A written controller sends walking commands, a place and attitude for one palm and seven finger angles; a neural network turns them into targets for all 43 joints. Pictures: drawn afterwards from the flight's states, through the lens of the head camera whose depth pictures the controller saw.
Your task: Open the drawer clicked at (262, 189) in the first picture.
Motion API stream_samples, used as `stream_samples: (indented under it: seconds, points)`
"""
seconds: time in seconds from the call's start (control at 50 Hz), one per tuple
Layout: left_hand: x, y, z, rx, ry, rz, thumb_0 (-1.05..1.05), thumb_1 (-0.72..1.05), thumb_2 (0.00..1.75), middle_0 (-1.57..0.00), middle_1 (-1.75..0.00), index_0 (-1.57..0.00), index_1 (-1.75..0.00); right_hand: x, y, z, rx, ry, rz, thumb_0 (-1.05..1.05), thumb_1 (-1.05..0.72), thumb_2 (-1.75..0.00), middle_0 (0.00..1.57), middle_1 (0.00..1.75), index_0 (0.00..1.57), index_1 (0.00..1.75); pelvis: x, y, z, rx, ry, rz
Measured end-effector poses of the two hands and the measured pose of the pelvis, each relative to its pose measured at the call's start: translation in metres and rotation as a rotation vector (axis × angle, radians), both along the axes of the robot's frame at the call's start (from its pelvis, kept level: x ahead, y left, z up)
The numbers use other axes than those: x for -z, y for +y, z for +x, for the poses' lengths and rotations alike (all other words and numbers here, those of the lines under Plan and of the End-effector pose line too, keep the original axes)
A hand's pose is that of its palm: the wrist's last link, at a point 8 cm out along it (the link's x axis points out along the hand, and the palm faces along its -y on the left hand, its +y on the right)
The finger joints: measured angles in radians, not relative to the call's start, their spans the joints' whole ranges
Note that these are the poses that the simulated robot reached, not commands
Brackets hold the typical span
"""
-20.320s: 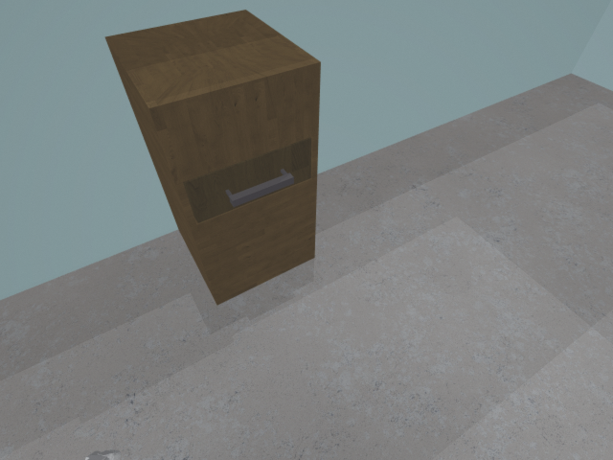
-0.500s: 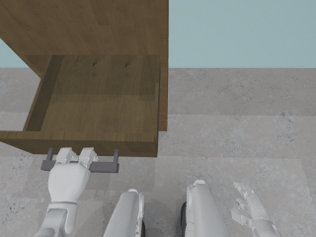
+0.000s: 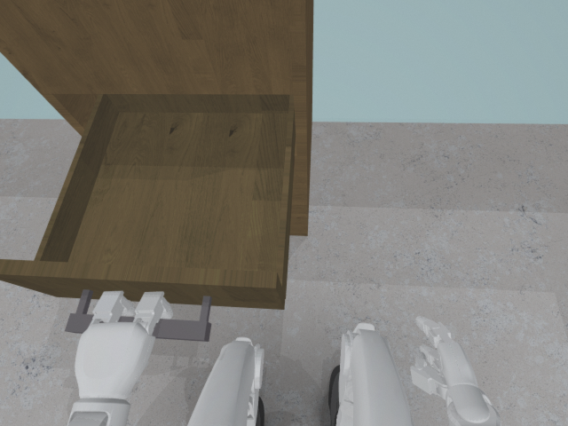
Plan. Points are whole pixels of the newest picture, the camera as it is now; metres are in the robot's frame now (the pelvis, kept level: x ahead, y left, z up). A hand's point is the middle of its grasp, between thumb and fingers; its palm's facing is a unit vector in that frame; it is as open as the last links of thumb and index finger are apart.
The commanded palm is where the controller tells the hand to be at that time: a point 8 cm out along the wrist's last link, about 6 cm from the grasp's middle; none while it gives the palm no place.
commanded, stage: pull the drawer open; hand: left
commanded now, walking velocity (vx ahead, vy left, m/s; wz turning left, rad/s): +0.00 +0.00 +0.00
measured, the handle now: (142, 312) +0.27 +0.23 -0.05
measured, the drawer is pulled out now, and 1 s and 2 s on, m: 0.30 0.29 0.29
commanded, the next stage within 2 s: open the thumb to release the handle in 0.10 s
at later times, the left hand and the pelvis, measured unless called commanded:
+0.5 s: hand (137, 347) +0.22 +0.23 -0.07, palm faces -0.10 -0.05 -0.99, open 7.8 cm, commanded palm +0.20 +0.23 -0.02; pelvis -0.01 +0.00 +0.00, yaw +1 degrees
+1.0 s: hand (136, 348) +0.22 +0.23 -0.07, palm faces -0.10 -0.05 -0.99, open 13.7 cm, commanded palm +0.20 +0.23 -0.02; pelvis -0.01 +0.00 +0.00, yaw +0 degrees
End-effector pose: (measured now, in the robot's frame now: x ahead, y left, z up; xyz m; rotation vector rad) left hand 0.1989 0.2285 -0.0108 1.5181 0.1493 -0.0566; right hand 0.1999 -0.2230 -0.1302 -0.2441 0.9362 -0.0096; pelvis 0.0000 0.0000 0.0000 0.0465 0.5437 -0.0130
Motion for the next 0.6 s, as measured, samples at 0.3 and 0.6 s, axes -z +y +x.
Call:
stream_samples:
  seconds: [0.3, 0.6]
  points:
    - [0.002, 0.003, 0.003, 0.007, -0.024, 0.003, 0.01, 0.67, 0.76, -0.32, -1.35, -0.41, -1.34, 0.005, 0.0, 0.0, -0.014, 0.003, -0.012, 0.01, -0.9, -0.9, 0.21, 0.3, 0.21, 0.29, 0.004, 0.0, 0.0, -0.007, 0.007, -0.002]
    - [0.002, 0.003, 0.007, -0.009, -0.014, 0.007, 0.0, 0.06, 0.54, -0.3, -1.26, -0.4, -1.27, -0.001, -0.009, -0.022, 0.011, 0.025, -0.032, 0.01, -0.9, -0.9, 0.21, 0.3, 0.21, 0.29, -0.002, 0.001, -0.008, -0.011, -0.012, -0.008]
